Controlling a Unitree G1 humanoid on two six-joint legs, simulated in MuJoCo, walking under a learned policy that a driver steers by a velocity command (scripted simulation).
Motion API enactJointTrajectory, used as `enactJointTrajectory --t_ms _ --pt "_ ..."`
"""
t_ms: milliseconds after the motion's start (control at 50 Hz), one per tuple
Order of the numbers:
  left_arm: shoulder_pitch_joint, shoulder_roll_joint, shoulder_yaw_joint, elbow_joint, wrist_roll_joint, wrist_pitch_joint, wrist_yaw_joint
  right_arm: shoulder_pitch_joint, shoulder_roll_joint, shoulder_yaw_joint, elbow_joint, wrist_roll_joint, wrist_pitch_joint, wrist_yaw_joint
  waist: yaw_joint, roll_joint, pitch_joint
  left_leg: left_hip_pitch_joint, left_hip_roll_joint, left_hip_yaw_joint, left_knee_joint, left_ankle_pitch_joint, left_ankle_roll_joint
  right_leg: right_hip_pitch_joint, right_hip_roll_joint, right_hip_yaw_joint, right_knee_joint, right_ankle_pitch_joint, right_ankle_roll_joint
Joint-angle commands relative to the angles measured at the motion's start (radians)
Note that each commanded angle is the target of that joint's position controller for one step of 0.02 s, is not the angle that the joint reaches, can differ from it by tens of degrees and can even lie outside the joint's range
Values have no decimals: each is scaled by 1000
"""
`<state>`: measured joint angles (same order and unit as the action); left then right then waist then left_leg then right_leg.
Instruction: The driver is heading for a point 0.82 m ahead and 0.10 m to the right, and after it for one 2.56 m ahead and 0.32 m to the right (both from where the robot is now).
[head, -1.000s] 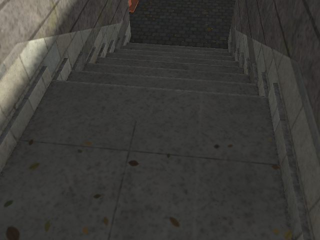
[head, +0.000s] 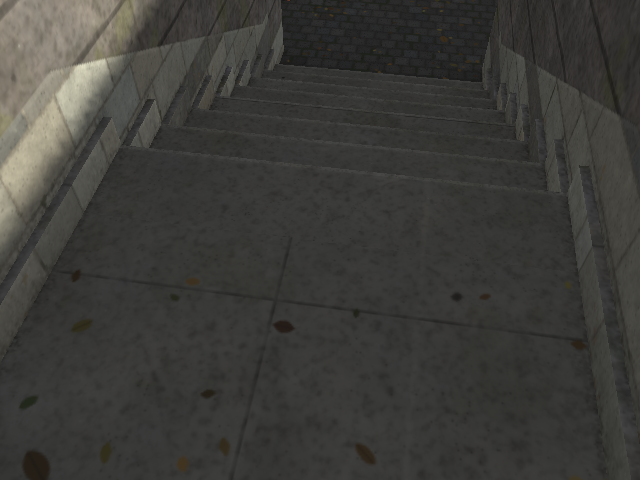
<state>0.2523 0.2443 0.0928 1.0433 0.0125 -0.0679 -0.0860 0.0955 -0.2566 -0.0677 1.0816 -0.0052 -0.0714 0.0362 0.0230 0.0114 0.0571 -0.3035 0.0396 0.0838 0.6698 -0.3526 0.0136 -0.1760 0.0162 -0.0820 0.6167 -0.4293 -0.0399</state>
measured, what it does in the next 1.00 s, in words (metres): goes down: right foot 0.17 m lower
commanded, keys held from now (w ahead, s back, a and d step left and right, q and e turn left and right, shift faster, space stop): no key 0.20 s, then w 0.80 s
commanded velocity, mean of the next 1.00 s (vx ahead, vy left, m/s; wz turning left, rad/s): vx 0.29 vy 0.00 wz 0.00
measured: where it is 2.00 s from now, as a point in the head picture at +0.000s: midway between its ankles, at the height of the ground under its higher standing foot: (333, 376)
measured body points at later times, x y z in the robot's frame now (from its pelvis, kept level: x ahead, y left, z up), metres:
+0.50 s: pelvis +0.07 +0.03 -0.02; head +0.07 +0.03 +0.43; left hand +0.02 +0.27 -0.17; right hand +0.11 -0.21 -0.16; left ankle +0.02 +0.11 -0.72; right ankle -0.03 -0.09 -0.67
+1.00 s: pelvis +0.33 -0.02 -0.17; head +0.35 -0.02 +0.28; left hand +0.43 +0.22 -0.31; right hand +0.30 -0.27 -0.32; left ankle +0.23 +0.13 -0.67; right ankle +0.39 -0.11 -0.89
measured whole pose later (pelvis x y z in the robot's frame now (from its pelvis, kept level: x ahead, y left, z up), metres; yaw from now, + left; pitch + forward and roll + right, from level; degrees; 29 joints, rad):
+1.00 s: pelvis +0.33 -0.02 -0.17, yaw -1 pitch +0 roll -1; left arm 0.17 0.21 0.04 1.00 -0.01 -0.07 -0.04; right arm 0.36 -0.20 -0.04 1.04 0.07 -0.10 -0.04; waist -0.06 0.01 0.03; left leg -0.60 0.03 -0.09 1.78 -0.49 0.08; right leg -0.39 0.05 -0.05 0.60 -0.22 -0.08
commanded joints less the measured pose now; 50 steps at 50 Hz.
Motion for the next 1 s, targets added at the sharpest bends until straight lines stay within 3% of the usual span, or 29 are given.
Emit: enactJointTrajectory --t_ms 20,200,240,280,320,380,420,440,460,480,500,520,560,580,620,660,680,700,740,800,840,860,880,900,920,940,960,980,1000 --pt "52 120 24 -28 1 -7 4 -9 -119 -16 -29 0 -12 -7 0 -3 -38 42 9 -15 -83 234 23 -39 -44 57 -98 323 -39" --pt "73 119 23 -28 -3 -10 -9 5 -114 -6 -16 4 -10 -3 3 -7 -30 46 5 -16 -89 231 19 -45 -45 62 -97 306 -36" --pt "130 178 48 -9 25 -12 3 30 -157 -29 -15 -20 -10 -13 16 -47 17 -6 -24 -7 -70 -155 41 -64 -84 133 -161 -51 -111" --pt "231 162 55 21 44 -22 23 -3 -94 -22 -35 -38 -21 -31 63 -107 102 -169 -22 -36 20 -282 68 -36 -210 329 -264 -374 -243" --pt "262 78 27 35 41 -26 48 -52 24 11 -66 -41 -41 -41 79 -124 137 -290 -2 -27 89 -151 70 73 -346 464 -315 -322 -337" --pt "190 73 9 19 40 -20 60 -44 15 7 -94 -46 -51 -26 30 -75 90 -137 -36 5 106 -43 92 22 -304 380 -234 -62 -316" --pt "65 138 27 0 72 -26 31 233 -20 -9 -40 -58 -58 -6 -123 -27 50 243 -88 47 28 66 117 -235 -169 179 26 95 -262" --pt "-17 127 36 -45 97 -36 10 438 -37 -12 18 -80 -55 -17 -210 107 -17 435 -22 -115 -96 14 181 -393 -18 54 340 153 -189" --pt "-97 3 5 -104 95 -49 -15 677 -87 -7 67 -110 -64 -22 -291 210 -100 648 192 -602 -281 40 336 -673 116 91 725 -229 -97" --pt "-150 -71 -21 -174 66 -56 -4 703 -77 8 90 -120 -71 -10 -278 71 75 648 351 -832 -393 -185 401 -973 70 334 710 -140 -126" --pt "-193 -13 -12 -180 47 -56 16 559 -67 20 71 -105 -71 3 -197 -41 175 569 371 -773 -402 -200 386 -1048 0 368 716 18 -118" --pt "-122 38 1 -153 50 -54 35 439 -42 26 50 -92 -67 10 -134 -84 138 498 333 -668 -368 -161 374 -988 -35 342 723 119 -101" --pt "42 -73 -48 -112 98 -23 47 293 100 68 18 -119 -55 -12 -7 -81 130 239 244 -411 -313 62 282 -793 -134 341 572 364 -117" --pt "55 -88 -60 -105 124 -6 35 214 155 89 -47 -109 -58 -29 4 -39 80 69 141 -248 -290 139 234 -596 -131 264 438 534 -108" --pt "9 -45 -59 -160 86 1 11 224 94 94 -45 -108 -82 -50 2 17 42 -209 27 -77 -207 68 173 -311 -116 162 182 952 -68" --pt "-54 -31 -67 -206 64 13 3 341 30 94 -3 -123 -89 -26 -18 45 70 -366 55 -98 -228 -50 186 -147 -101 114 171 983 -32" --pt "-94 -15 -69 -229 67 15 9 417 28 98 23 -118 -92 -18 -35 30 95 -316 86 -136 -198 -60 199 -179 -106 125 144 951 -28" --pt "-259 75 -34 -268 -79 10 51 280 -53 49 -26 119 -65 -76 -60 8 150 -230 41 -154 -159 51 157 -296 -42 83 -72 873 -2" --pt "-378 9 -62 -304 -81 -6 48 416 -48 40 10 84 -49 -101 -155 -13 128 -48 67 -175 -16 23 127 -331 -63 100 -193 925 31" --pt "-352 -19 -77 -266 -68 -4 12 471 -10 18 38 42 -9 -110 -184 26 96 196 88 -223 172 62 139 -374 -135 158 -336 908 30" --pt "-152 54 -39 -185 -60 -14 6 455 6 17 37 14 -4 -83 -80 -14 4 194 75 -212 420 315 142 -151 -97 77 -345 802 -10" --pt "110 104 -9 -87 -60 -4 15 432 17 14 48 10 -1 -70 49 -56 -88 2 43 -193 722 237 117 180 -122 87 -323 793 -58" --pt "314 129 -2 -17 -46 1 13 434 72 20 59 15 -23 -43 129 -222 -204 -287 -90 -137 1156 -279 77 520 -186 109 -107 996 -118" --pt "283 121 -26 -34 -11 -8 19 573 84 32 46 65 -44 -35 70 -299 -354 -576 -92 -260 1418 -551 95 734 -302 255 219 1033 -192" --pt "309 167 -5 -34 -30 3 26 543 -4 27 -10 91 -71 -27 112 -336 -466 -691 -43 -304 1339 -442 102 774 -375 447 89 715 -285" --pt "298 267 25 2 -45 16 46 354 10 33 -134 131 -85 -37 78 -364 -416 -883 -22 -175 1330 -293 68 688 -504 769 -261 -87 -396" --pt "126 130 -8 -53 -35 10 53 205 -33 20 -152 108 -69 -72 53 -41 -228 -894 35 -126 1250 -160 66 459 -455 802 -410 -285 -319" --pt "-40 97 -33 -101 -2 -25 58 182 -36 16 -167 90 -53 -89 -8 13 -165 -795 59 -214 1048 52 67 237 -462 753 -387 -125 -295" --pt "-145 79 -39 -112 1 -39 52 235 -17 18 -148 47 -31 -95 -75 59 -102 -673 101 -217 980 88 46 17 -425 678 -371 15 -283"
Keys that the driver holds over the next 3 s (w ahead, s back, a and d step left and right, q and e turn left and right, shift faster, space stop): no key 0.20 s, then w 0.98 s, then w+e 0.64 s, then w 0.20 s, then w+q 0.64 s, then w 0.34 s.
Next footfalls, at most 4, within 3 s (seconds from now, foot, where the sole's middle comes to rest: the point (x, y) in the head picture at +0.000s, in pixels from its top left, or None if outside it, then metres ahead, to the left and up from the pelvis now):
0.88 right None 0.43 -0.11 -0.93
1.32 left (278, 431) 0.64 0.15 -0.93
1.90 right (389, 347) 0.88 -0.13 -0.93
2.40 left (354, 223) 1.31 -0.04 -0.93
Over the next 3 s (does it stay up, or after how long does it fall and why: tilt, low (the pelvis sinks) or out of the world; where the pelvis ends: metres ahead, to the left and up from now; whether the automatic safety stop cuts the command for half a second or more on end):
stays up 1.40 -0.14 -0.18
